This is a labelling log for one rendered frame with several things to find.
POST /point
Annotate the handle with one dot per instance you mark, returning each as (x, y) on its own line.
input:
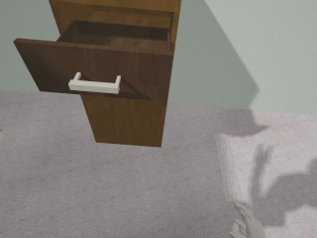
(94, 86)

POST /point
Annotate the drawer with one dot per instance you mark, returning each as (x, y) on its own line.
(100, 52)

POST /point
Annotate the right robot hand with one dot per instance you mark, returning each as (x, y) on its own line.
(252, 228)

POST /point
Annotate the cabinet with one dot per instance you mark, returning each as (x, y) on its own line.
(115, 120)

